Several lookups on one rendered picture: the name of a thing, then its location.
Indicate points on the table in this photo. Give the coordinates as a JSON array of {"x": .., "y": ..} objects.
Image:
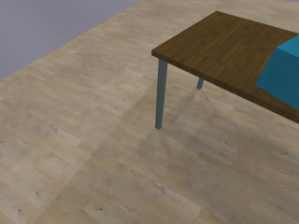
[{"x": 228, "y": 51}]

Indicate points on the carton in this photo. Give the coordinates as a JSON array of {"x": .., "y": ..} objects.
[{"x": 280, "y": 76}]

